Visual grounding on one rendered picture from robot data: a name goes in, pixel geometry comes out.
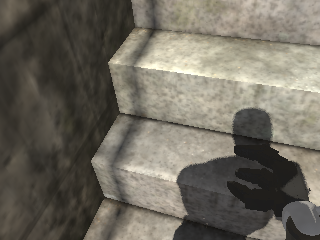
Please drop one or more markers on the right robot hand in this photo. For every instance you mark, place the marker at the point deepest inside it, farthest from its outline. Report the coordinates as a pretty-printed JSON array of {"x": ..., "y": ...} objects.
[{"x": 280, "y": 188}]

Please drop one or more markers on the right robot forearm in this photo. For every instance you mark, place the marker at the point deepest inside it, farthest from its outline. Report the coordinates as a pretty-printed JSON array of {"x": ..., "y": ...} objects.
[{"x": 301, "y": 221}]

